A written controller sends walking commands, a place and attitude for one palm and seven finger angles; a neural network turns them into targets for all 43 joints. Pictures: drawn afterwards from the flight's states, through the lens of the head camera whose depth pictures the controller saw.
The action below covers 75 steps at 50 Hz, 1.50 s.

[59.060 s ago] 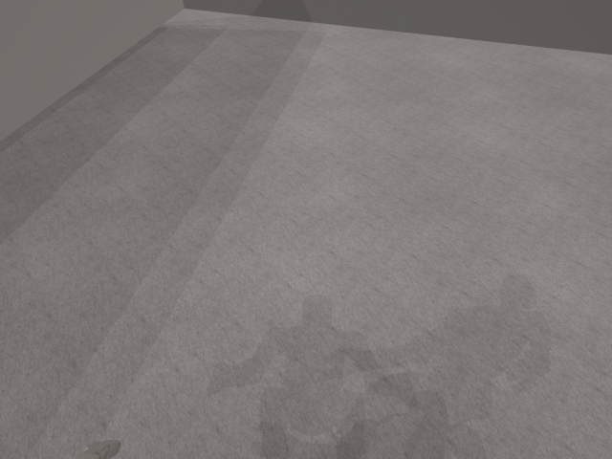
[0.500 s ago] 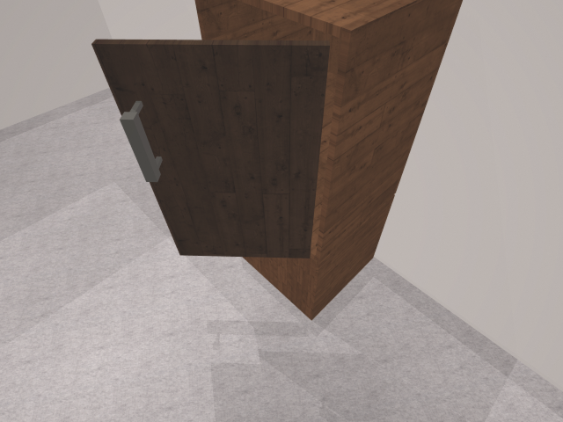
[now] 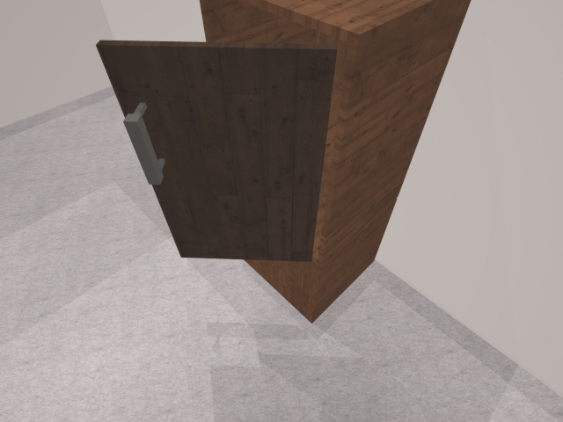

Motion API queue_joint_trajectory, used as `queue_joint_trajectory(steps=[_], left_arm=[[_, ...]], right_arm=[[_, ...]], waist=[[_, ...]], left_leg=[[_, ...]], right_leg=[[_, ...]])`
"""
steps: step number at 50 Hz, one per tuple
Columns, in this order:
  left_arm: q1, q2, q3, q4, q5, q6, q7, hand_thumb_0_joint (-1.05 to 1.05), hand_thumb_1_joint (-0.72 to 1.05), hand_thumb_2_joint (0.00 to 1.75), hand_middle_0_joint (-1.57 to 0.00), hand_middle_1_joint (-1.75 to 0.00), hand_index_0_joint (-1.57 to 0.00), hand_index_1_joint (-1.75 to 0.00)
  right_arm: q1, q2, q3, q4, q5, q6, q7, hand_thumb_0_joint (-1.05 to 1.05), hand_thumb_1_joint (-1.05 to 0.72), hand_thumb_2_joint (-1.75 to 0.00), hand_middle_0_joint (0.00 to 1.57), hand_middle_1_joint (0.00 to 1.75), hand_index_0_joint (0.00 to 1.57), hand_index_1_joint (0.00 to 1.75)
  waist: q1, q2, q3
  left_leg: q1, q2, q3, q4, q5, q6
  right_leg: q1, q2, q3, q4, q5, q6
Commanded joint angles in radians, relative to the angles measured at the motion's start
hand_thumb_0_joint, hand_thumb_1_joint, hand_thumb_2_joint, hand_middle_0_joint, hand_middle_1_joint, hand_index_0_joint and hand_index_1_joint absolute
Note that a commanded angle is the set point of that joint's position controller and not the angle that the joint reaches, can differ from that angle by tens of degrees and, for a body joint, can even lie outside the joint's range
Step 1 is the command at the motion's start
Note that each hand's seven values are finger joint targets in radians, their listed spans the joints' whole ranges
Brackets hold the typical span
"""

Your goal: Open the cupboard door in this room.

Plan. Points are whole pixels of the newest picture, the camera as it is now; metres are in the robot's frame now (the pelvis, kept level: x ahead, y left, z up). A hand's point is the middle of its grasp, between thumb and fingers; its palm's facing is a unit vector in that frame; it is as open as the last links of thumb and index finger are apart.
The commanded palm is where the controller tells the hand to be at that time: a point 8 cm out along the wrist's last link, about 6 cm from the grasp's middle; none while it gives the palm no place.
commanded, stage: shuffle to correct the standing spot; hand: left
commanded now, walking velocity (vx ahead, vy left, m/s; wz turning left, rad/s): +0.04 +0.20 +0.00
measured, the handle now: (148, 144) +0.55 +0.28 +0.08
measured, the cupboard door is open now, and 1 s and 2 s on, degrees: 43 43 43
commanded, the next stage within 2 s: come to a stop and stand still in 0.28 s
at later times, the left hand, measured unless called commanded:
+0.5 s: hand out of the picture +0.03 +0.23 -0.18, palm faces +0.05 -0.97 -0.25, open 7.4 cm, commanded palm none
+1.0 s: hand out of the picture +0.02 +0.22 -0.18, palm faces +0.00 -0.97 -0.22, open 7.3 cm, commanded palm none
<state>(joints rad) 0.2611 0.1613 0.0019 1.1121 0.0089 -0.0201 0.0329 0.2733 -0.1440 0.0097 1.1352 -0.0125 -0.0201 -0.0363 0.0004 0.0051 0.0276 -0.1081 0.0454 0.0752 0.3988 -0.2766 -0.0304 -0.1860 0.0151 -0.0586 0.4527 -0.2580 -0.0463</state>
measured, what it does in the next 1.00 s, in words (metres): stands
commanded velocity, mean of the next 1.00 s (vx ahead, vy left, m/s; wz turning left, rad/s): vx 0.02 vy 0.05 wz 0.00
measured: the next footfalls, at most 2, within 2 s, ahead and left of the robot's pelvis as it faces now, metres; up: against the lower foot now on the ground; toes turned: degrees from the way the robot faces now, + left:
none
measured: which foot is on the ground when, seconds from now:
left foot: down 0.00-1.00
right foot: down 0.00-1.00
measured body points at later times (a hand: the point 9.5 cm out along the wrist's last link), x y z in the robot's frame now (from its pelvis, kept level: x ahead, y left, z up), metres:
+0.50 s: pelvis +0.00 +0.04 -0.01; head +0.03 +0.04 +0.44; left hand +0.02 +0.29 -0.16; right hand -0.01 -0.17 -0.17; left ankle -0.04 +0.13 -0.74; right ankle -0.01 -0.06 -0.74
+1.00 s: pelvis +0.00 +0.05 -0.01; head +0.01 +0.03 +0.44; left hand +0.02 +0.27 -0.16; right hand +0.01 -0.17 -0.17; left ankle -0.04 +0.14 -0.74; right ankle +0.00 -0.06 -0.74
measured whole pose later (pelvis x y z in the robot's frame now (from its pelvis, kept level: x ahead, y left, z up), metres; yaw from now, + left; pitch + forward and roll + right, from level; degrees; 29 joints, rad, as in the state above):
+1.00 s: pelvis +0.00 +0.05 -0.01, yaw -1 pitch -1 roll +0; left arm 0.28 0.14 -0.01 1.10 0.00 -0.02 0.05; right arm 0.30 -0.17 0.01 1.06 -0.01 -0.02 -0.04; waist -0.01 0.04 0.03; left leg -0.13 -0.01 0.09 0.50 -0.35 0.03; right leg -0.21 -0.01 -0.06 0.53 -0.30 -0.02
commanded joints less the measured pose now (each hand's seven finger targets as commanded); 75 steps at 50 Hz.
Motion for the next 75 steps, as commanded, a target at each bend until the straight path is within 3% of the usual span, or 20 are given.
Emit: queue_joint_trajectory(steps=[1, 11, 14, 15, 18, 21, 23, 25, 27, 29, 33, 37, 38, 39, 40, 42, 44, 48, 54, 75], left_arm=[[0.052, 0.124, 0.023, -0.035, 0.003, -0.018, 0.001, 0.0, 0.9, 0.9, -0.2, -0.3, -0.2, -0.3], [0.066, 0.169, 0.067, -0.072, 0.01, 0.003, 0.014, 0.0, 0.9, 0.9, -0.2, -0.3, -0.2, -0.3], [0.037, 0.161, 0.075, -0.096, 0.012, 0.013, 0.014, 0.0, 0.9, 0.9, -0.2, -0.3, -0.2, -0.3], [0.027, 0.144, 0.073, -0.107, 0.012, 0.018, 0.011, 0.0, 0.9, 0.9, -0.2, -0.3, -0.2, -0.3], [-0.015, 0.074, 0.056, -0.142, 0.021, 0.033, 0.007, 0.0, 0.9, 0.9, -0.2, -0.3, -0.2, -0.3], [-0.011, 0.042, 0.047, -0.142, 0.015, 0.031, 0.003, 0.0, 0.9, 0.9, -0.2, -0.3, -0.2, -0.3], [0.022, 0.022, 0.037, -0.121, 0.015, 0.022, -0.002, 0.0, 0.9, 0.9, -0.2, -0.3, -0.2, -0.3], [0.072, 0.046, 0.035, -0.094, 0.011, 0.005, -0.002, 0.0, 0.9, 0.9, -0.2, -0.3, -0.2, -0.3], [0.086, 0.085, 0.032, -0.069, 0.006, -0.006, 0.001, 0.0, 0.9, 0.9, -0.2, -0.3, -0.2, -0.3], [0.072, 0.082, 0.025, -0.06, 0.005, -0.009, 0.003, 0.0, 0.9, 0.9, -0.2, -0.3, -0.2, -0.3], [0.045, 0.064, 0.022, -0.061, 0.003, -0.001, 0.008, 0.0, 0.9, 0.9, -0.2, -0.3, -0.2, -0.3], [0.051, 0.06, 0.018, -0.046, 0.005, 0.002, 0.007, 0.0, 0.9, 0.9, -0.2, -0.3, -0.2, -0.3], [0.172, 0.106, 0.02, 0.012, 0.011, -0.022, 0.048, 0.0, 0.9, 0.9, -0.2, -0.3, -0.2, -0.3], [0.14, 0.137, 0.027, -0.036, 0.005, -0.035, 0.042, 0.0, 0.9, 0.9, -0.2, -0.3, -0.2, -0.3], [0.091, 0.123, 0.013, -0.049, 0.003, -0.039, 0.035, 0.0, 0.9, 0.9, -0.2, -0.3, -0.2, -0.3], [0.051, 0.097, 0.009, -0.069, 0.001, -0.037, 0.025, 0.0, 0.9, 0.9, -0.2, -0.3, -0.2, -0.3], [0.062, 0.084, 0.005, -0.058, -0.004, -0.031, 0.022, 0.0, 0.9, 0.9, -0.2, -0.3, -0.2, -0.3], [0.059, 0.069, -0.006, -0.047, -0.002, -0.012, 0.014, 0.0, 0.9, 0.9, -0.2, -0.3, -0.2, -0.3], [0.064, 0.077, -0.007, -0.047, -0.001, -0.005, 0.007, 0.0, 0.9, 0.9, -0.2, -0.3, -0.2, -0.3], [0.087, 0.065, -0.004, -0.006, -0.001, -0.011, 0.01, 0.0, 0.9, 0.9, -0.2, -0.3, -0.2, -0.3]], right_arm=[[0.071, -0.107, -0.02, -0.016, -0.003, -0.014, -0.001, 0.0, -0.9, -0.9, 0.2, 0.3, 0.2, 0.3], [0.086, -0.077, -0.034, -0.07, -0.004, 0.019, 0.011, 0.0, -0.9, -0.9, 0.2, 0.3, 0.2, 0.3], [0.121, -0.081, -0.039, -0.074, -0.006, 0.014, 0.012, 0.0, -0.9, -0.9, 0.2, 0.3, 0.2, 0.3], [0.127, -0.1, -0.041, -0.079, -0.008, 0.012, 0.012, 0.0, -0.9, -0.9, 0.2, 0.3, 0.2, 0.3], [0.149, -0.149, -0.051, -0.1, -0.012, 0.013, 0.004, 0.0, -0.9, -0.9, 0.2, 0.3, 0.2, 0.3], [0.122, -0.129, -0.043, -0.122, -0.019, 0.006, 0.0, 0.0, -0.9, -0.9, 0.2, 0.3, 0.2, 0.3], [0.101, -0.124, -0.039, -0.116, -0.017, -0.006, -0.004, 0.0, -0.9, -0.9, 0.2, 0.3, 0.2, 0.3], [0.082, -0.121, -0.036, -0.106, -0.008, -0.017, -0.008, 0.0, -0.9, -0.9, 0.2, 0.3, 0.2, 0.3], [0.095, -0.089, -0.031, -0.091, -0.001, -0.02, -0.007, 0.0, -0.9, -0.9, 0.2, 0.3, 0.2, 0.3], [0.106, -0.074, -0.027, -0.06, -0.003, -0.014, -0.006, 0.0, -0.9, -0.9, 0.2, 0.3, 0.2, 0.3], [0.117, -0.069, -0.022, -0.013, -0.004, -0.022, -0.011, 0.0, -0.9, -0.9, 0.2, 0.3, 0.2, 0.3], [0.104, -0.065, -0.017, -0.001, -0.003, -0.021, -0.013, 0.0, -0.9, -0.9, 0.2, 0.3, 0.2, 0.3], [-0.019, -0.13, -0.028, -0.083, 0.012, -0.022, -0.001, 0.0, -0.9, -0.9, 0.2, 0.3, 0.2, 0.3], [0.058, -0.077, -0.021, -0.114, 0.007, -0.014, 0.008, 0.0, -0.9, -0.9, 0.2, 0.3, 0.2, 0.3], [0.07, -0.054, -0.018, -0.108, 0.008, -0.009, 0.011, 0.0, -0.9, -0.9, 0.2, 0.3, 0.2, 0.3], [0.122, -0.049, -0.015, -0.087, -0.003, -0.017, 0.014, 0.0, -0.9, -0.9, 0.2, 0.3, 0.2, 0.3], [0.117, -0.076, -0.013, -0.086, -0.003, -0.019, 0.004, 0.0, -0.9, -0.9, 0.2, 0.3, 0.2, 0.3], [0.092, -0.093, -0.007, -0.097, -0.001, -0.012, 0.0, 0.0, -0.9, -0.9, 0.2, 0.3, 0.2, 0.3], [0.081, -0.1, -0.001, -0.081, -0.001, -0.01, 0.008, 0.0, -0.9, -0.9, 0.2, 0.3, 0.2, 0.3], [0.099, -0.071, 0.0, 0.001, 0.003, -0.017, 0.0, 0.0, -0.9, -0.9, 0.2, 0.3, 0.2, 0.3]], waist=[[0.007, -0.006, 0.022], [0.018, -0.131, 0.042], [0.003, -0.069, 0.034], [0.004, 0.0, 0.034], [-0.005, 0.181, 0.052], [0.004, 0.107, 0.039], [0.021, 0.056, 0.016], [0.039, 0.012, -0.01], [0.015, -0.074, -0.008], [0.002, -0.157, 0.009], [0.002, 0.008, 0.026], [0.006, -0.008, 0.048], [0.055, -0.055, 0.032], [-0.007, -0.059, -0.071], [-0.024, -0.057, -0.075], [-0.03, 0.096, -0.072], [-0.016, 0.128, -0.056], [-0.01, -0.002, 0.057], [-0.004, -0.018, 0.1], [0.0, -0.011, 0.058]], left_leg=[[-0.062, 0.062, -0.053, -0.044, 0.136, 0.043], [-0.164, 0.005, -0.012, 0.089, -0.036, 0.023], [-0.101, 0.017, -0.027, 0.024, 0.057, 0.035], [-0.083, 0.048, -0.062, 0.002, 0.123, 0.053], [-0.039, 0.184, -0.211, -0.087, 0.296, 0.176], [-0.038, 0.202, -0.221, -0.065, 0.476, 0.227], [-0.053, 0.183, -0.189, -0.035, 0.511, 0.207], [-0.069, 0.12, -0.147, 0.024, 0.447, 0.145], [-0.121, 0.05, -0.081, 0.025, 0.215, 0.081], [-0.094, 0.04, -0.064, 0.015, 0.157, 0.064], [-0.024, 0.076, -0.083, -0.029, 0.375, 0.077], [-0.028, 0.081, -0.085, -0.046, 0.326, 0.081], [-0.099, 0.092, -0.039, 0.219, 0.489, 0.045], [-0.142, 0.033, -0.057, 0.191, 0.058, 0.044], [-0.134, 0.024, -0.054, 0.133, -0.086, 0.037], [-0.071, 0.045, -0.081, 0.044, 0.178, 0.051], [-0.068, 0.082, -0.1, 0.052, 0.414, 0.064], [-0.104, 0.079, -0.111, -0.007, 0.223, 0.075], [-0.128, 0.057, -0.112, -0.074, 0.022, 0.078], [-0.073, 0.059, -0.09, -0.067, 0.132, 0.07]], right_leg=[[0.024, -0.138, 0.138, -0.08, 0.242, -0.015], [-0.009, -0.298, 0.288, -0.118, 0.14, -0.102], [-0.059, -0.245, 0.206, -0.026, 0.138, -0.072], [-0.086, -0.199, 0.15, 0.025, 0.096, -0.047], [-0.217, -0.06, -0.021, 0.251, -0.204, 0.017], [-0.22, -0.075, -0.005, 0.337, -0.253, 0.013], [-0.125, -0.075, -0.002, 0.203, -0.153, 0.021], [0.004, -0.094, 0.052, 0.015, 0.068, 0.013], [0.066, -0.183, 0.147, 0.018, 0.318, -0.03], [0.045, -0.185, 0.136, 0.016, 0.386, -0.037], [0.014, -0.126, 0.084, 0.031, 0.304, -0.009], [0.013, -0.122, 0.083, -0.005, 0.256, -0.006], [0.016, -0.179, 0.138, -0.02, 0.73, 0.028], [0.121, -0.237, 0.188, -0.006, 0.722, -0.024], [0.074, -0.248, 0.185, -0.014, 0.586, -0.049], [0.042, -0.165, 0.124, 0.061, 0.477, -0.04], [0.047, -0.132, 0.091, 0.071, 0.371, -0.024], [-0.004, -0.115, 0.096, 0.008, 0.192, -0.013], [-0.032, -0.113, 0.119, -0.046, 0.036, -0.007], [0.006, -0.13, 0.117, -0.048, 0.187, -0.006]])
